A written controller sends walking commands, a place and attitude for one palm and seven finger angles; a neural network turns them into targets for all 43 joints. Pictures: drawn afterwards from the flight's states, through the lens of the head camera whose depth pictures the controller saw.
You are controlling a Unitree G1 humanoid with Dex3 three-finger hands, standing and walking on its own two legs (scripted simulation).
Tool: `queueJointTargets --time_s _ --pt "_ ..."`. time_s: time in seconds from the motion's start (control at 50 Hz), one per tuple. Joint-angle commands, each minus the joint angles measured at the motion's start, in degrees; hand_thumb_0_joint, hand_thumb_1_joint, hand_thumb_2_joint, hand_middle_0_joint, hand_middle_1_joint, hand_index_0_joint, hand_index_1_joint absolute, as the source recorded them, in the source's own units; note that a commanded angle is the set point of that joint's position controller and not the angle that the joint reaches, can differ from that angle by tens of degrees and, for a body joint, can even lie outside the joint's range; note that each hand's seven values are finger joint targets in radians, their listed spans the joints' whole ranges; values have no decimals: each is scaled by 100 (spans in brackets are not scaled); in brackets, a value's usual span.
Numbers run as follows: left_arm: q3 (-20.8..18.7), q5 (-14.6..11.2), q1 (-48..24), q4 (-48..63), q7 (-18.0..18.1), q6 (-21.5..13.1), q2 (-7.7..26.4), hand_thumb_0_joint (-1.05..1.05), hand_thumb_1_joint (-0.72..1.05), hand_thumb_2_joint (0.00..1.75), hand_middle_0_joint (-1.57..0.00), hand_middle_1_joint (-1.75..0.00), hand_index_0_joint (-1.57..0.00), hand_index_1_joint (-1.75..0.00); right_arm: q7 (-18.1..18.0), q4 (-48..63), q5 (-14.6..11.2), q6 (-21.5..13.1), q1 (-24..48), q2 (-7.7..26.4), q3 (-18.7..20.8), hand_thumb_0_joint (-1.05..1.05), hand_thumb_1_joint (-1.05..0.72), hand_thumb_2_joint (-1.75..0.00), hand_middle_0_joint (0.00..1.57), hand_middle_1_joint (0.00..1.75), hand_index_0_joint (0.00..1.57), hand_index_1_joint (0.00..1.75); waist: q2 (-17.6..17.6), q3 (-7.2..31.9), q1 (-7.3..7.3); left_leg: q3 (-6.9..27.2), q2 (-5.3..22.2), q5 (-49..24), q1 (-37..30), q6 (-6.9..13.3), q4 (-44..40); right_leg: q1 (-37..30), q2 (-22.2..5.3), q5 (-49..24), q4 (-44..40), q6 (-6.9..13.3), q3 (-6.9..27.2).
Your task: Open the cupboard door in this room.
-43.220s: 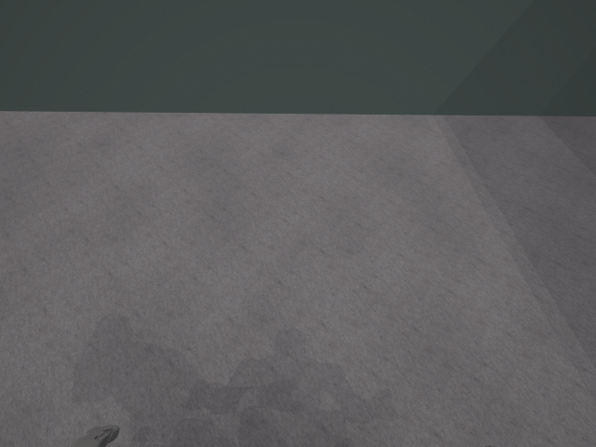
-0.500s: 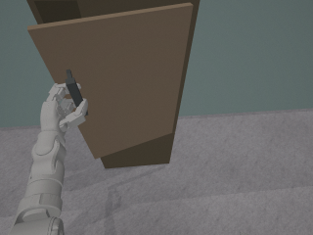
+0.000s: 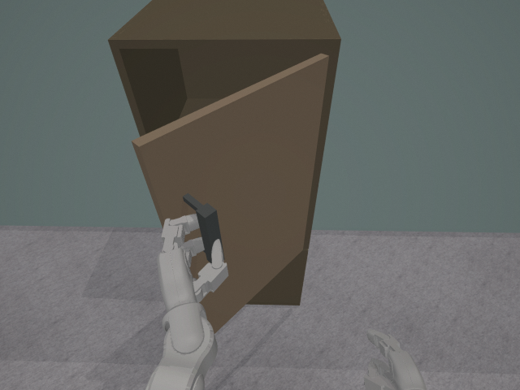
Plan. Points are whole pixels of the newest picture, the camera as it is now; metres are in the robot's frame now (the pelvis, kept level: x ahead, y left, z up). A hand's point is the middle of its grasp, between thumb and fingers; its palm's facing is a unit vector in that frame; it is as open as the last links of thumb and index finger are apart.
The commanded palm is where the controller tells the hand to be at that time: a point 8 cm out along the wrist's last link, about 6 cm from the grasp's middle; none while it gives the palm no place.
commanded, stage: open thumb and fingers to let go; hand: left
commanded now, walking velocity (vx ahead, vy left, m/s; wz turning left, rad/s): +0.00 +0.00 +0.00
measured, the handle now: (203, 230) +0.34 +0.10 +0.09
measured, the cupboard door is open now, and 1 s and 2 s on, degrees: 48 44 45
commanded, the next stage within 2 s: slide the hand sideways off the handle in 0.84 s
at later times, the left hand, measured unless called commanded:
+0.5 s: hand (212, 258) +0.29 +0.08 +0.09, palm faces +0.37 -0.93 +0.00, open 11.9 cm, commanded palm +0.25 +0.13 +0.08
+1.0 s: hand (220, 260) +0.29 +0.07 +0.09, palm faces +0.23 -0.97 -0.03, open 15.9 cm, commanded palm +0.25 +0.13 +0.08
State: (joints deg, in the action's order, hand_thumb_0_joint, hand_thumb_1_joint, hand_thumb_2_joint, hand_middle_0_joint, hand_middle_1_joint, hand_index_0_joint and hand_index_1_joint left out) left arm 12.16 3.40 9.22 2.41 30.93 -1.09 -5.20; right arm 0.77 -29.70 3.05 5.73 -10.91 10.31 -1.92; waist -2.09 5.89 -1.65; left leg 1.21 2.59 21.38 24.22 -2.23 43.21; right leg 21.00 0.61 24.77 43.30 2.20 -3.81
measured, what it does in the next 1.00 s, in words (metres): stands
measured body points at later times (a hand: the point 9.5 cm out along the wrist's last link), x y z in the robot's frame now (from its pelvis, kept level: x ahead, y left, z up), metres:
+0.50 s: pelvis -0.01 +0.00 +0.00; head -0.02 -0.02 +0.45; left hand +0.27 +0.13 +0.09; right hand +0.16 -0.22 -0.10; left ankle +0.01 +0.15 -0.71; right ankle -0.02 -0.09 -0.71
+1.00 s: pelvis -0.02 +0.02 +0.00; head -0.03 +0.02 +0.45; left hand +0.27 +0.12 +0.09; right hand +0.16 -0.18 -0.09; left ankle +0.01 +0.15 -0.71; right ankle -0.02 -0.09 -0.71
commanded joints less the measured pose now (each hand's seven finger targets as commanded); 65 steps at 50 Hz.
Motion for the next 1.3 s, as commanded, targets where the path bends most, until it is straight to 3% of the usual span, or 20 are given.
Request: queueJointTargets --time_s 0.0,0.06,0.12,0.16,0.24,0.32,0.4,0.44,0.68,0.8,0.92,0.94,0.96,1.0,1.04,1.1,1.14,1.16,1.2,1.28 --pt "21 239 -2146 1013 337 -383 -313 0 90 90 -40 -135 -40 -135 -110 679 26 -280 886 497 186 0 -90 -90 20 30 20 30 608 126 -61 -96 -350 -784 -304 324 -166 366 -247 -982 -1246 -158 398" --pt "-207 231 -2133 834 343 -474 -74 0 69 81 -38 -133 -38 -133 -172 575 24 -299 880 481 237 0 -90 -90 20 30 20 30 680 502 42 -83 -376 -814 -320 321 -146 174 -308 -1064 -1289 -184 551" --pt "-90 173 -2113 691 219 -526 -219 0 48 72 -37 -130 -37 -130 -211 534 12 -306 821 479 246 0 -90 -90 20 30 20 30 774 819 64 -79 -397 -967 -335 326 -188 -22 -343 -1585 -1138 -230 516" --pt "-116 159 -2084 557 111 -571 -171 0 34 66 -36 -129 -36 -129 -232 481 2 -307 752 496 270 0 -90 -90 20 30 20 30 922 823 71 -63 -377 -1063 -323 329 -225 -107 -334 -1837 -1089 -237 477" --pt "-183 27 -2091 594 -43 -681 -155 0 6 54 -34 -126 -34 -126 -259 513 1 -333 744 505 269 0 -90 -90 20 30 20 30 851 880 114 -90 -378 -1132 -333 332 -282 -180 -334 -2162 -1005 -266 452" --pt "-328 -23 -1980 565 -63 -756 -82 0 -22 42 -32 -123 -32 -123 -264 539 -2 -348 740 494 280 0 -90 -90 20 30 20 30 779 856 189 -126 -364 -1121 -341 319 -314 -189 -304 -2019 -1007 -233 416" --pt "-296 7 -2210 501 10 -767 -110 0 -50 30 -30 -120 -30 -120 -248 529 4 -383 738 511 272 0 -90 -90 20 30 20 30 826 717 129 -120 -357 -1020 -329 326 -305 -25 -284 -1656 -1057 -221 394" --pt "-288 38 -2116 452 32 -755 -128 0 -50 30 -30 -120 -30 -120 -256 543 8 -378 764 517 281 0 -90 -90 20 30 20 30 814 722 148 -133 -349 -1033 -341 328 -298 -3 -255 -1569 -1057 -189 372" --pt "106 242 -2382 391 305 -559 -539 0 -50 30 -20 -60 -20 -60 -155 564 -15 -327 813 508 292 0 -90 -90 20 30 20 30 404 805 151 -61 -274 -1124 -422 286 -377 217 -70 -1277 -707 -24 13" --pt "60 216 -2617 326 445 -411 -559 0 -50 30 -15 -30 -15 -30 -148 561 0 -267 908 492 273 0 -90 -90 20 30 20 30 483 841 197 -14 -268 -1011 -372 266 -413 220 -22 -1075 -664 6 -49" --pt "-112 133 -2595 212 520 -272 -514 0 -50 30 -15 -30 -15 -30 -147 552 -3 -204 993 468 243 0 -90 -90 20 30 20 30 587 825 266 -36 -278 -993 -330 256 -419 172 -13 -1023 -716 8 -46" --pt "1062 689 -2416 104 -756 -552 21 0 -50 30 -15 -30 -15 -30 -116 353 -20 -155 472 668 232 0 -90 -90 20 30 20 30 936 447 -263 -32 -263 -1148 -420 345 -400 491 -51 -1506 -629 -35 184" --pt "504 424 -2683 432 -1485 -842 546 0 -50 30 -15 -30 -15 -30 -168 564 -105 -129 407 674 298 0 -90 -90 20 30 20 30 666 861 -77 -77 -283 -1236 -436 380 -350 278 -82 -1789 -551 3 200" --pt "189 202 -2779 537 -2304 -1191 1061 0 -50 30 -15 -30 -15 -30 -301 678 -144 -184 463 646 221 0 -90 -90 20 30 20 30 259 1089 67 -133 -346 -1229 -566 402 -354 95 -96 -1956 -504 16 253" --pt "304 -264 -2742 499 -2975 -1268 828 0 -50 30 -15 -30 -15 -30 -366 811 -249 -300 523 607 143 0 -90 -90 20 30 20 30 217 861 17 -102 -357 -974 -563 404 -406 201 -66 -1668 -601 -12 204" --pt "61 -1116 -2472 342 -3196 -1049 405 0 -50 30 -15 -30 -15 -30 -415 890 -403 -570 705 604 81 0 -90 -90 20 30 20 30 177 513 68 -4 -327 -368 -502 323 -561 357 21 -844 -833 -41 72" --pt "-230 -1382 -2125 357 -3070 -886 425 0 -50 30 -15 -30 -15 -30 -405 918 -427 -709 737 662 79 0 -90 -90 20 30 20 30 545 504 169 27 -323 -214 -431 292 -655 287 30 -590 -936 -74 24" --pt "-357 -1383 -1963 357 -2962 -870 526 0 -50 30 -15 -30 -15 -30 -388 926 -422 -774 724 668 89 0 -90 -90 20 30 20 30 770 475 221 49 -315 -207 -384 286 -687 231 30 -512 -942 -78 7" --pt "-437 -1156 -1728 767 -2743 -973 674 0 -50 30 -15 -30 -15 -30 -309 958 -380 -897 612 684 145 0 -90 -90 20 30 20 30 691 684 255 36 -296 -467 -474 295 -673 228 29 -789 -788 -82 -6" --pt "-425 -589 -1082 1032 -2519 -1182 981 0 -50 30 -15 -30 -15 -30 -134 1010 -303 -945 423 694 178 0 -90 -90 20 30 20 30 458 541 246 -47 -283 -632 -309 321 -583 347 -13 -980 -603 -66 55"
